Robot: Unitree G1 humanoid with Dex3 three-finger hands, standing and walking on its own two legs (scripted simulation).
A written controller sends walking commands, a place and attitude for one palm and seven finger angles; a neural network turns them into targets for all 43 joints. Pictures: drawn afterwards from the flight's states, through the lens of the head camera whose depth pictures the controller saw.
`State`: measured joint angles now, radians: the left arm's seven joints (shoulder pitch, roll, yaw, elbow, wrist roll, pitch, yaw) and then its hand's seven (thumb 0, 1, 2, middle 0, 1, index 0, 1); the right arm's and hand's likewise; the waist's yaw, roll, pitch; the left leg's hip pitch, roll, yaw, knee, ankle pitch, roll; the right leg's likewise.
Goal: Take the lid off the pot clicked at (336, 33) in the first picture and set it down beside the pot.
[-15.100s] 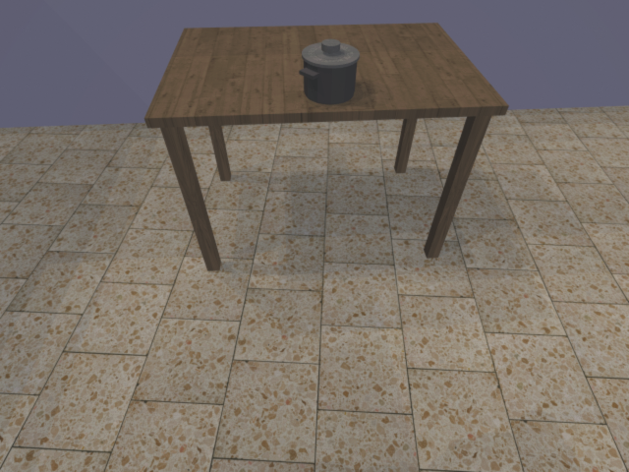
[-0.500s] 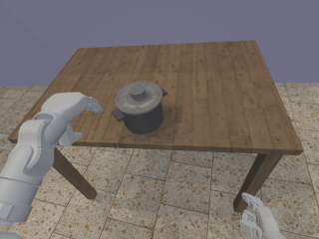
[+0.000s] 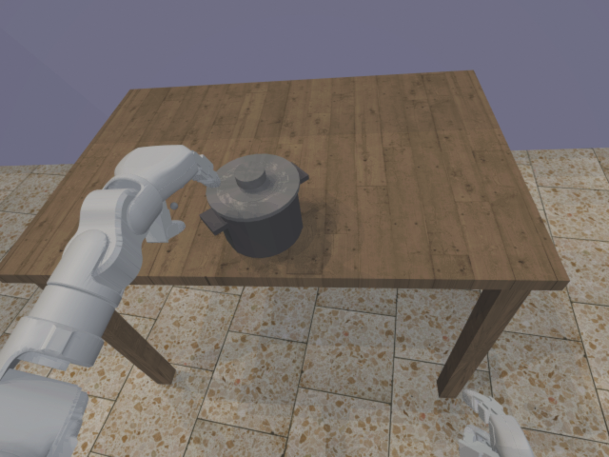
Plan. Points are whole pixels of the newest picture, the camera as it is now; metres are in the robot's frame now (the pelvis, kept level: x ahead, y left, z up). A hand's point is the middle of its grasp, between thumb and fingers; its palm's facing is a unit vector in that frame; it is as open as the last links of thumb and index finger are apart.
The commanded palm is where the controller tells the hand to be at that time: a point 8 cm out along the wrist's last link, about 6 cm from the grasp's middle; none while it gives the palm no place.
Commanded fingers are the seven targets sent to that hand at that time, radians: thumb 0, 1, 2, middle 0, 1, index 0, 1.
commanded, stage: move the open hand above the knob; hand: left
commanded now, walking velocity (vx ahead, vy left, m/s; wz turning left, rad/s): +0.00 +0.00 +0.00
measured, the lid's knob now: (250, 175) +0.53 +0.12 +0.08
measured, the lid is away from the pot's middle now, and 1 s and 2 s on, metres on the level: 0.00 0.00 0.00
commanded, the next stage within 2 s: lower the open fingers around the knob in 1.44 s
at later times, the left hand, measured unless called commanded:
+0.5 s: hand (218, 169) +0.46 +0.14 +0.15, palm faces -0.26 -0.01 -0.97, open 9.8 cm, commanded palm +0.46 +0.14 +0.21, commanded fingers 0.00 -0.27 1.43 -0.85 -0.08 -0.85 -0.08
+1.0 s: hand (236, 148) +0.51 +0.12 +0.15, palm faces -0.28 -0.03 -0.96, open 9.8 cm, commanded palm +0.49 +0.13 +0.21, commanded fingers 0.00 -0.27 1.43 -0.85 -0.08 -0.85 -0.08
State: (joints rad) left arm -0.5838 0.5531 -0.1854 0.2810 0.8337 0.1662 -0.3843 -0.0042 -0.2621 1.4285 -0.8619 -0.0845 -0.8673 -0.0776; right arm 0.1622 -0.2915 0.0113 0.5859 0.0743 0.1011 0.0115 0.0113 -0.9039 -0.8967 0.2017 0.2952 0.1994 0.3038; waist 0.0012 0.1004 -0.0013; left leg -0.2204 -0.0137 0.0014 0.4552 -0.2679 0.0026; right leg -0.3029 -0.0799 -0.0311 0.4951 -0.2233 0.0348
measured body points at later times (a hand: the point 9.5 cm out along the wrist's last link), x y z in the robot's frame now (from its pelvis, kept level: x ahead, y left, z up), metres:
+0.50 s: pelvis +0.01 +0.00 +0.00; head +0.04 -0.04 +0.45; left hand +0.47 +0.14 +0.20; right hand +0.13 -0.25 -0.13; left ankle -0.02 +0.12 -0.74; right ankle +0.02 -0.14 -0.74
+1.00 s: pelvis +0.02 +0.01 +0.00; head +0.07 -0.03 +0.45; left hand +0.52 +0.12 +0.20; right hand +0.08 -0.26 -0.14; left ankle -0.02 +0.12 -0.74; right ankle +0.02 -0.14 -0.74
